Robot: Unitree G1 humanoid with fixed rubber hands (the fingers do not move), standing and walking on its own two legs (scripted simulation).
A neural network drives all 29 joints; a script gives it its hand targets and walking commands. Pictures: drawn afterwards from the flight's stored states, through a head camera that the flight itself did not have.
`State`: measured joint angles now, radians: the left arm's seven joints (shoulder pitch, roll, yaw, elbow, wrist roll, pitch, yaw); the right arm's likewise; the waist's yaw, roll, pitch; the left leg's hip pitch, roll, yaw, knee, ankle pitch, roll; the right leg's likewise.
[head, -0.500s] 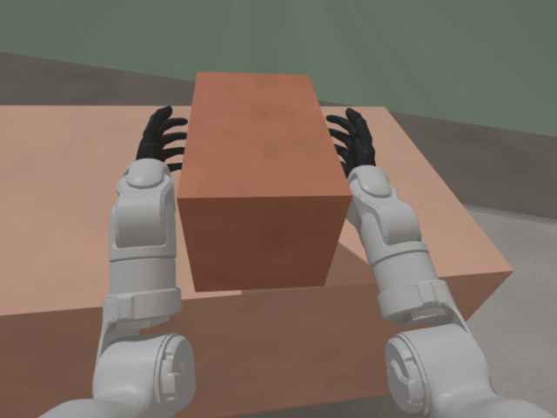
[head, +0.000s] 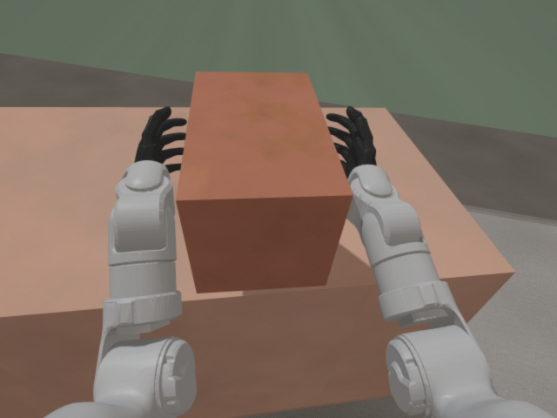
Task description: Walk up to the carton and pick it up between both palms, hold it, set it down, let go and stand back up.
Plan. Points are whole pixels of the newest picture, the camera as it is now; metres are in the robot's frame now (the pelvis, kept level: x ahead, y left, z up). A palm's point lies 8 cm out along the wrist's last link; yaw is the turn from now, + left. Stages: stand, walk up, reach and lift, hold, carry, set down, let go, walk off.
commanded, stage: hold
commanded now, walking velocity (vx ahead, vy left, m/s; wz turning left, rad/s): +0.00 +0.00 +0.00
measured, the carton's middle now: (257, 172) +0.40 +0.02 +0.17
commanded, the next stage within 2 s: none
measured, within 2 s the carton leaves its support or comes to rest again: neither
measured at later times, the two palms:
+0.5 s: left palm (152, 168) +0.36 +0.15 +0.21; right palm (358, 169) +0.36 -0.12 +0.21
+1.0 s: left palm (153, 170) +0.36 +0.15 +0.20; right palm (357, 168) +0.36 -0.12 +0.21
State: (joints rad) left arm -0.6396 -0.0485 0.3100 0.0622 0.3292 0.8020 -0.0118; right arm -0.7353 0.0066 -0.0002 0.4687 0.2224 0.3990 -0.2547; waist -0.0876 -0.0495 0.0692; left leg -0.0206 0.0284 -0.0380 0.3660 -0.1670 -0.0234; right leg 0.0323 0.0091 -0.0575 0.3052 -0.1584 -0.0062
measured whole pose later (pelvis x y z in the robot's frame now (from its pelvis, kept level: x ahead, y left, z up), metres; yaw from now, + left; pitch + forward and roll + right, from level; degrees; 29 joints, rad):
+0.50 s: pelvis +0.00 +0.00 +0.00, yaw +0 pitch -10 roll -1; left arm -0.64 -0.04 0.31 0.07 0.32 0.80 -0.02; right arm -0.73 0.01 0.00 0.47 0.22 0.40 -0.26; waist -0.09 -0.04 0.07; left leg -0.03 0.03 -0.04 0.36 -0.16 -0.02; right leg 0.03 0.01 -0.06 0.31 -0.16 -0.01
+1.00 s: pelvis +0.00 +0.00 +0.00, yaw +0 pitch -10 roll -1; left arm -0.63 -0.04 0.30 0.08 0.32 0.79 -0.02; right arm -0.74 0.01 0.00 0.48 0.22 0.40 -0.26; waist -0.09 -0.05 0.07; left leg -0.03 0.03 -0.04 0.37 -0.16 -0.03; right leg 0.02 0.01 -0.06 0.30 -0.16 -0.01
